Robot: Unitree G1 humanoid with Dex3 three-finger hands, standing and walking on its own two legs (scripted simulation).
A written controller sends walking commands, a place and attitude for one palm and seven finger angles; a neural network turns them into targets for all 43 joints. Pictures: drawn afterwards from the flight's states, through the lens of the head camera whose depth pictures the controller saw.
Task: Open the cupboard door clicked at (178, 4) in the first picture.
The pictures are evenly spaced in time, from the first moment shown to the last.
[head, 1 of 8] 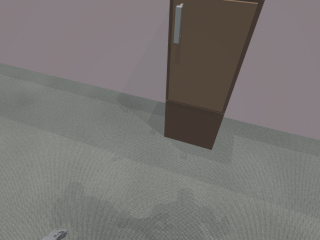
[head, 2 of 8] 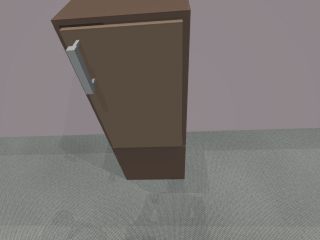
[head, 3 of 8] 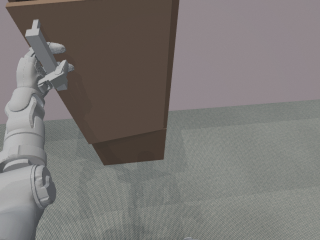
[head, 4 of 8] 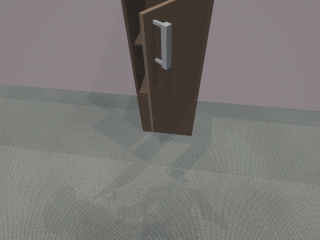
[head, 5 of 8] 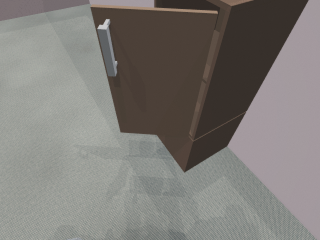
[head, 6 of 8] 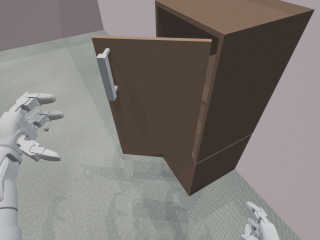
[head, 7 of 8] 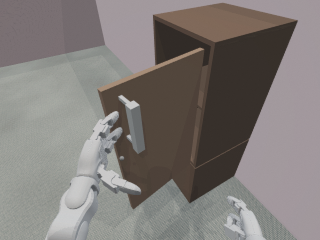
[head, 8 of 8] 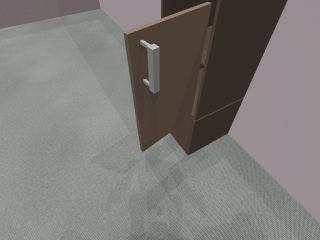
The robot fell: no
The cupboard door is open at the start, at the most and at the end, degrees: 0 100 100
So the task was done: yes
